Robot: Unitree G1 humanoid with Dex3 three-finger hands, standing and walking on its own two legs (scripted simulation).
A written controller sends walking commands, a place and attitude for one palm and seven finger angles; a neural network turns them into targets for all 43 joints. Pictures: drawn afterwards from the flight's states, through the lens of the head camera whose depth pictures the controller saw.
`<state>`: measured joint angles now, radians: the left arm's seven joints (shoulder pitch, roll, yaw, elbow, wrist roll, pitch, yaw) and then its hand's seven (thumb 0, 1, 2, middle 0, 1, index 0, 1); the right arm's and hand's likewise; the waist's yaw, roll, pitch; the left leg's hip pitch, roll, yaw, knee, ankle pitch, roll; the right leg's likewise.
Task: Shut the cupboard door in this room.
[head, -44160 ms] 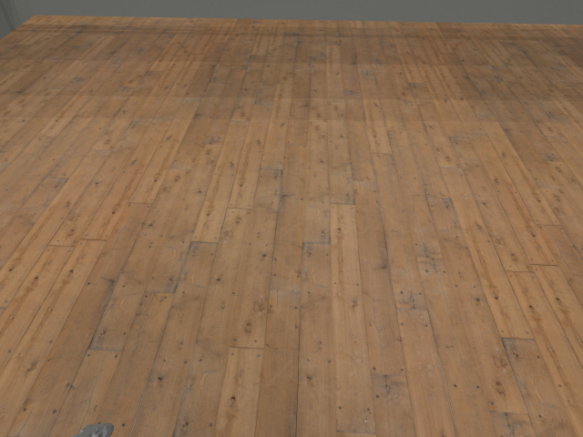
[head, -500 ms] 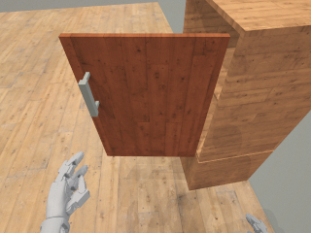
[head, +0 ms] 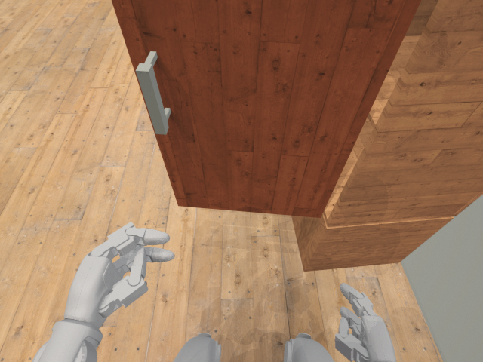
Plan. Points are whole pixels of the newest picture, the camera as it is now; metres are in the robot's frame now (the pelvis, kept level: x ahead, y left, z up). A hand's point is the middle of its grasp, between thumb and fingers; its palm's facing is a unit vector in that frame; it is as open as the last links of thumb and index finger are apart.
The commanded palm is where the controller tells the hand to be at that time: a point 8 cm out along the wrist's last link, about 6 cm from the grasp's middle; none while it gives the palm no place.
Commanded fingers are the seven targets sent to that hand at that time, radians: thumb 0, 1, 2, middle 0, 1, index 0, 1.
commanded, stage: raise the hand and make a fist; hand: left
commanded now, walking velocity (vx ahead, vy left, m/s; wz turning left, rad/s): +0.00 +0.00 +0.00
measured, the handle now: (157, 95) +0.51 +0.19 +0.15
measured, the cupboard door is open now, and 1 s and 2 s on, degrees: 79 79 79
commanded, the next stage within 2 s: bring the fist close to the handle in 1.20 s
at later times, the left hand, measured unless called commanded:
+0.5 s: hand (119, 246) +0.25 +0.18 +0.12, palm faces +0.01 -1.00 -0.06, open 3.1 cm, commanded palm +0.22 +0.23 +0.12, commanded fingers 0.00 0.90 0.90 -1.30 -1.50 -1.30 -1.50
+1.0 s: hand (118, 221) +0.26 +0.18 +0.15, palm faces -0.01 -1.00 -0.05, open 3.1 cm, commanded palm +0.23 +0.23 +0.15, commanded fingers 0.00 0.90 0.90 -1.30 -1.50 -1.30 -1.50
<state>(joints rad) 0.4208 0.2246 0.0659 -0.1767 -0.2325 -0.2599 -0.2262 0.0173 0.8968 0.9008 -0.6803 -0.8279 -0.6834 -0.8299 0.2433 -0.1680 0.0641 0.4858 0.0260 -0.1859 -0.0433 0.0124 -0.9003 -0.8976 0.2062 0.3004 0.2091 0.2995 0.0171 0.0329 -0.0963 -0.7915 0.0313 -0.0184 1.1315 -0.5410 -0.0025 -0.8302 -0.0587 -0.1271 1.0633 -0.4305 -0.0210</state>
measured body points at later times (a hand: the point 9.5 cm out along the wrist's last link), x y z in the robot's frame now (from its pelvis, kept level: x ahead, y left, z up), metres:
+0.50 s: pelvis +0.03 +0.00 +0.03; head +0.07 +0.00 +0.48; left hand +0.24 +0.23 +0.12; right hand +0.22 -0.23 -0.03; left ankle +0.01 +0.12 -0.66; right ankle +0.06 -0.12 -0.66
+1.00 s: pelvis +0.03 -0.01 +0.05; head +0.05 -0.02 +0.50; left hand +0.26 +0.23 +0.15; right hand +0.20 -0.24 -0.02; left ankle +0.01 +0.12 -0.66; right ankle +0.06 -0.12 -0.66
